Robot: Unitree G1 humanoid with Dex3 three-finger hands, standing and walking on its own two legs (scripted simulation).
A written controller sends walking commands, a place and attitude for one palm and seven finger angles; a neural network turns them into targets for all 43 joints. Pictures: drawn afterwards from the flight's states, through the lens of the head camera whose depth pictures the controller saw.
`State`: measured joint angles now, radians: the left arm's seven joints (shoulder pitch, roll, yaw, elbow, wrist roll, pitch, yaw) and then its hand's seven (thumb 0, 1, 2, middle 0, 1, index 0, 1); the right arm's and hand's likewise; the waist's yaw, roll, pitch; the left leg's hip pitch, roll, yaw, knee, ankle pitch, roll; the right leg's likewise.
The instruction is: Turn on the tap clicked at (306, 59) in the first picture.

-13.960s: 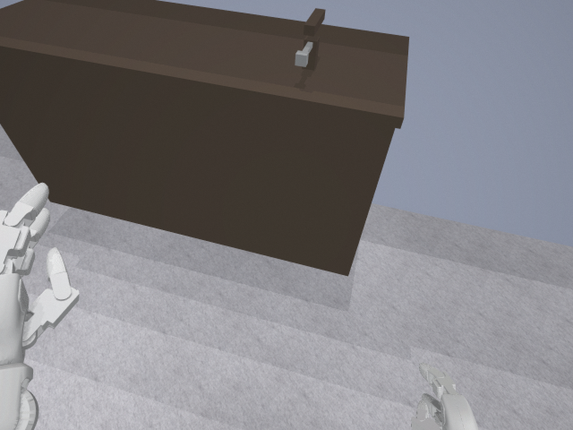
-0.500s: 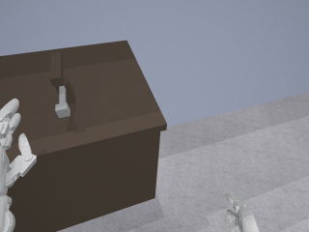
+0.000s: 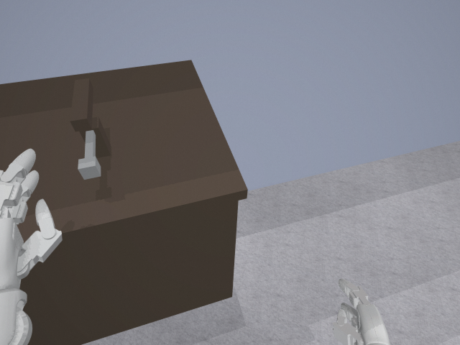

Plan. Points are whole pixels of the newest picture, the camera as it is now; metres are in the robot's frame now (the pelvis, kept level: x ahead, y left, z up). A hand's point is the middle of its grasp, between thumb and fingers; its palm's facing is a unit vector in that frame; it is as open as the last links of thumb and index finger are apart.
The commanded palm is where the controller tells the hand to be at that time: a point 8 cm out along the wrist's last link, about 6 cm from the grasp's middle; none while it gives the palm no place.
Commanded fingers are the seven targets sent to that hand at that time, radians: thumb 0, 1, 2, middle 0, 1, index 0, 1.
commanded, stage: look again from close up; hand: left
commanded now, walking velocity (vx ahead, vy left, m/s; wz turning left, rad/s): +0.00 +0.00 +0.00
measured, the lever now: (89, 167) +0.37 +0.29 +0.11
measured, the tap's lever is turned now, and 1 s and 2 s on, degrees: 0 0 0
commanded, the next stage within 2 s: come to a stop and stand still in 0.02 s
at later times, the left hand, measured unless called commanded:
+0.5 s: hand (46, 223) +0.22 +0.26 +0.16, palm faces +0.43 -0.79 -0.44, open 7.4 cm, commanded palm +0.15 +0.27 +0.17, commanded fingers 0.00 0.90 0.90 -0.20 -0.30 -0.20 -0.30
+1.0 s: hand (35, 228) +0.22 +0.27 +0.16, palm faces +0.45 -0.84 -0.30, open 7.4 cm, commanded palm +0.15 +0.29 +0.17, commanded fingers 0.00 0.90 0.90 -0.20 -0.30 -0.20 -0.30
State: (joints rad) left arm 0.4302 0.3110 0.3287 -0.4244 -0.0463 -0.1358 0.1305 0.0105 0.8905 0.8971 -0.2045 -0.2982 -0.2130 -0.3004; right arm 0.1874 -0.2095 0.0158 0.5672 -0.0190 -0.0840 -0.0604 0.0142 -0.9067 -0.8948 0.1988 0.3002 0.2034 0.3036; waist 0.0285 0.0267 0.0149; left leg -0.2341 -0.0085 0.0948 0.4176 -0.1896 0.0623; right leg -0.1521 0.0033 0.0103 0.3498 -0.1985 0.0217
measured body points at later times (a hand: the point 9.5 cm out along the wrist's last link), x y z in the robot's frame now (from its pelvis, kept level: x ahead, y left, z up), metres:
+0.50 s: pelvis +0.00 -0.01 +0.00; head +0.02 +0.00 +0.45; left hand +0.19 +0.30 +0.19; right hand +0.20 -0.23 -0.07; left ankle +0.02 +0.07 -0.74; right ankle -0.01 -0.14 -0.74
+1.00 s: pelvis -0.01 +0.01 +0.00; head +0.01 +0.05 +0.44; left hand +0.19 +0.32 +0.18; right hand +0.17 -0.21 -0.07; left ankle +0.02 +0.07 -0.74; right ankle -0.01 -0.14 -0.74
